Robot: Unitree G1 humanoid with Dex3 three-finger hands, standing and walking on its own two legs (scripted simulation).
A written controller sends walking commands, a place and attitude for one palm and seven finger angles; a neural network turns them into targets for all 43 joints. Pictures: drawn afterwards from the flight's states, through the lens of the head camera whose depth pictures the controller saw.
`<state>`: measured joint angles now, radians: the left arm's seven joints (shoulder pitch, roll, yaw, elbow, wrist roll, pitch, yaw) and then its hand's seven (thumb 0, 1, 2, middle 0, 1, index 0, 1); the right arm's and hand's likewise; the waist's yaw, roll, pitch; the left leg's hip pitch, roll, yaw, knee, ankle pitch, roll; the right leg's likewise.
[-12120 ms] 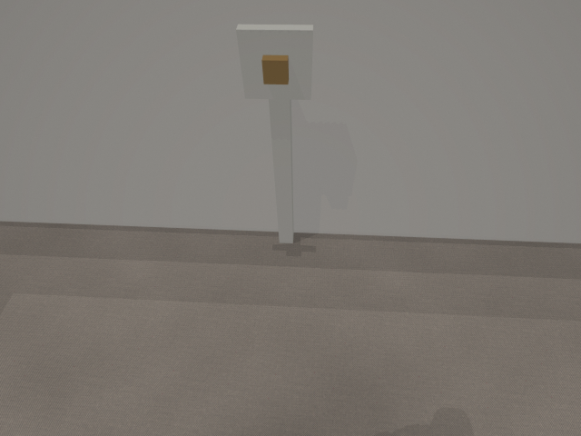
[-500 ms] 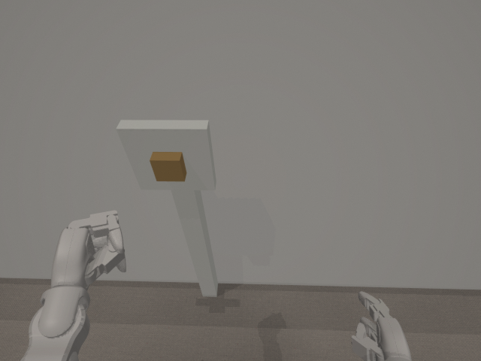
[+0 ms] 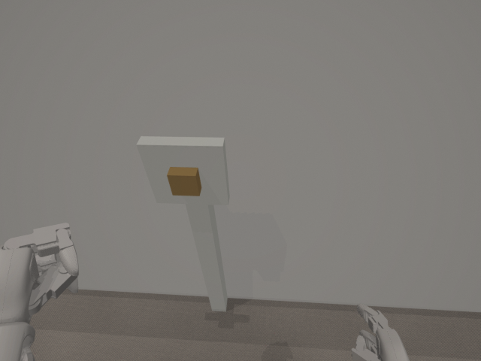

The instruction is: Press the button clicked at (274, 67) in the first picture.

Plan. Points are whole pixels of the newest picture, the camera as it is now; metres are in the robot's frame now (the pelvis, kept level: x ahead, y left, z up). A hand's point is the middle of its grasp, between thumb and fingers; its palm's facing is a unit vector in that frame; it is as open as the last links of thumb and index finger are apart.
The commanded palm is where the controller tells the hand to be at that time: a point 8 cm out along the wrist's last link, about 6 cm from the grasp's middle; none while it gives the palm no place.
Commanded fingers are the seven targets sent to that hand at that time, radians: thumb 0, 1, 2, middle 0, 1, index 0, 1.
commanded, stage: draw the hand back to the body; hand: left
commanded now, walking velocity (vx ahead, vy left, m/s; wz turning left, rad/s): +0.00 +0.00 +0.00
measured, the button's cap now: (185, 180) +0.47 +0.18 +0.04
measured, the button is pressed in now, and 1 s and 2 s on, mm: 0 0 0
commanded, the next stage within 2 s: step back with the hand held close in 0.30 s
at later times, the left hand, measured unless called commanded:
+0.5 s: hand (51, 279) +0.16 +0.25 +0.17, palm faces +0.41 -0.82 -0.39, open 3.1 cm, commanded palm +0.11 +0.28 +0.17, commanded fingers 0.00 0.90 0.90 -1.30 -1.50 -1.30 -1.50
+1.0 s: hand (27, 312) +0.13 +0.26 +0.15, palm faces +0.34 -0.81 -0.48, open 3.1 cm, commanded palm +0.07 +0.30 +0.17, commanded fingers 0.00 0.90 0.90 -1.30 -1.50 -1.30 -1.50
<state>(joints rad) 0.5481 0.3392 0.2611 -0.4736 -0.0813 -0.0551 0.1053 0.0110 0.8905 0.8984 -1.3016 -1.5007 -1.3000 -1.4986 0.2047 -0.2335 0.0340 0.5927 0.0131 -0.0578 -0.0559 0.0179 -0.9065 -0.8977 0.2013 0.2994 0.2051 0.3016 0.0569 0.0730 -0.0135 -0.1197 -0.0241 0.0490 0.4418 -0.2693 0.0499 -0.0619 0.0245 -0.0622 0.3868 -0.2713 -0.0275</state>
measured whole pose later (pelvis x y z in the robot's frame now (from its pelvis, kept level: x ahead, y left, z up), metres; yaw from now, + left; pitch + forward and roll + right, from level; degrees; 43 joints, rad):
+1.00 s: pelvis -0.07 +0.02 -0.01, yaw -1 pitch +0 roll -1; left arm 0.64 0.39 0.37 -0.58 -0.05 -0.17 0.13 0.01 0.89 0.90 -1.30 -1.50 -1.30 -1.50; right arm 0.17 -0.23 0.00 0.53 0.01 0.00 -0.06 0.02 -0.91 -0.90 0.20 0.30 0.20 0.30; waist 0.01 0.02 0.02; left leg -0.34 -0.03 0.08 0.55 -0.22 0.09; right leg -0.31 0.01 -0.04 0.53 -0.23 0.00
